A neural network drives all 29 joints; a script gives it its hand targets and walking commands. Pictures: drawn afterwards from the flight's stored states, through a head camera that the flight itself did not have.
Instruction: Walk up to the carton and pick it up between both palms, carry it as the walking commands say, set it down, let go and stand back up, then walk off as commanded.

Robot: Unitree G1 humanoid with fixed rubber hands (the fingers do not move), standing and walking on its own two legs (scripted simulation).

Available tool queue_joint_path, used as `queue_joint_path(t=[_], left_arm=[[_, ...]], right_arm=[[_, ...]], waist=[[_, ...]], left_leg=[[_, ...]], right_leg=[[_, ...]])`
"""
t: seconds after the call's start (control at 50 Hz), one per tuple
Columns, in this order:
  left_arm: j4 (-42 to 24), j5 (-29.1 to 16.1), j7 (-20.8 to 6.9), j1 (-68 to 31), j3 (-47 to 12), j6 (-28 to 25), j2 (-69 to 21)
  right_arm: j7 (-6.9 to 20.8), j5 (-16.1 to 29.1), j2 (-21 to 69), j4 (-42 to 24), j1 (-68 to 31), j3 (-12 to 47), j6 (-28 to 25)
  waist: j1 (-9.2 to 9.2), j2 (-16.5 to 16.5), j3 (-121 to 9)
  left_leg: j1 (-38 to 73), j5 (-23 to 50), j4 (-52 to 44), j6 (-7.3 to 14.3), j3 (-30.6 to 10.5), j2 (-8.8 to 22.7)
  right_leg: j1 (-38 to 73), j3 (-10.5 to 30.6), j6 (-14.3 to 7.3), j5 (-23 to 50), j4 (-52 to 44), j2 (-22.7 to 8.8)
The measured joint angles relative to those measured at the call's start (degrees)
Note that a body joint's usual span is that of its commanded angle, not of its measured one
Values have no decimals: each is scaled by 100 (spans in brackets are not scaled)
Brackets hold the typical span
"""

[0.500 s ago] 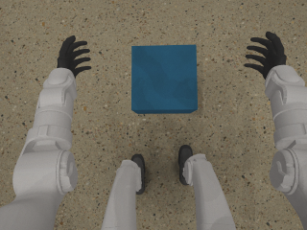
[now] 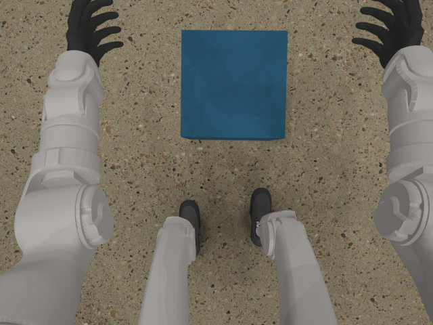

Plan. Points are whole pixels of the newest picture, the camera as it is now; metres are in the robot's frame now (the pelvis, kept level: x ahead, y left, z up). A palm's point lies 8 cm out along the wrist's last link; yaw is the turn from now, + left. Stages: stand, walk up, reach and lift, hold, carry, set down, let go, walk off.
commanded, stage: reach and lift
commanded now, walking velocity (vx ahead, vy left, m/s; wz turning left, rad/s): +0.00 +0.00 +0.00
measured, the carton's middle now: (231, 92) +0.55 -0.03 -0.54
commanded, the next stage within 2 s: none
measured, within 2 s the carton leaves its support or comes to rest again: neither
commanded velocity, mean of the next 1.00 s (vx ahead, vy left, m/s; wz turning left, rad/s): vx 0.00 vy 0.00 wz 0.00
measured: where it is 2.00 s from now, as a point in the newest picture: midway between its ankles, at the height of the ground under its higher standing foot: (225, 233)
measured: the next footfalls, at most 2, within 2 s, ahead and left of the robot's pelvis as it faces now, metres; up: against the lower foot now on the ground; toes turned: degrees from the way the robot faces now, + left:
none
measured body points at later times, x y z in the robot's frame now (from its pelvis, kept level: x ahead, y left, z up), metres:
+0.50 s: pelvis -0.03 +0.01 -0.15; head +0.33 -0.01 +0.13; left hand +0.54 +0.20 -0.28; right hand +0.53 -0.26 -0.28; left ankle +0.06 +0.13 -0.61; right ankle +0.09 -0.12 -0.61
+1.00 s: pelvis -0.04 +0.00 -0.25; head +0.33 -0.01 -0.01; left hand +0.54 +0.19 -0.42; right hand +0.52 -0.25 -0.42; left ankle +0.06 +0.13 -0.61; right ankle +0.09 -0.12 -0.61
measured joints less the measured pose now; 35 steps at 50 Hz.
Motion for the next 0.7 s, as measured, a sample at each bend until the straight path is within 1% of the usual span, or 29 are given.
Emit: queue_joint_path(t=[0.08,0.16,0.24,0.36,0.5,0.7], left_arm=[[154,19,23,-132,46,61,12],[276,-32,94,-322,28,107,38],[283,-167,209,-466,-93,135,74],[134,-518,401,-568,-421,179,153],[227,-794,547,-826,-652,209,257],[797,-925,587,-1321,-783,40,350]], right_arm=[[40,-31,-115,305,-202,-27,-1],[10,-4,-207,504,-442,23,9],[-85,133,-286,518,-577,183,31],[-241,482,-437,361,-611,486,72],[-377,841,-630,486,-866,794,89],[-542,989,-686,1048,-1373,1018,-108]], waist=[[27,8,8],[43,22,70],[46,34,152],[49,38,330],[66,24,607],[73,41,1103]], left_leg=[[-355,-193,523,27,32,7],[-835,-470,1264,48,57,17],[-1356,-742,2035,62,67,17],[-2011,-1024,2974,66,66,6],[-2514,-1195,3763,54,45,19],[-2972,-1368,4702,16,-31,18]], right_leg=[[-372,58,21,-161,506,-7],[-881,123,38,-404,1240,-17],[-1432,179,51,-652,2016,-36],[-2124,240,50,-909,2965,-63],[-2655,271,25,-1038,3737,-59],[-3132,260,-30,-1163,4643,-71]])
